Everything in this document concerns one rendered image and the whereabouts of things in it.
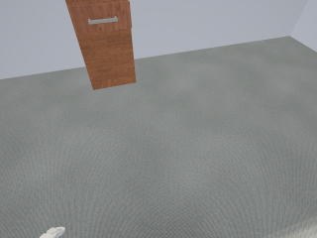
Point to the left robot hand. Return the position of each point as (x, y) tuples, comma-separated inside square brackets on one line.
[(54, 232)]

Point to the handle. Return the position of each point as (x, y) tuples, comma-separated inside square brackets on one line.
[(100, 21)]

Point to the drawer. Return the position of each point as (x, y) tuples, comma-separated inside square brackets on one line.
[(80, 12)]

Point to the cabinet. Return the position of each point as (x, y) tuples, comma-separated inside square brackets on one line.
[(108, 56)]

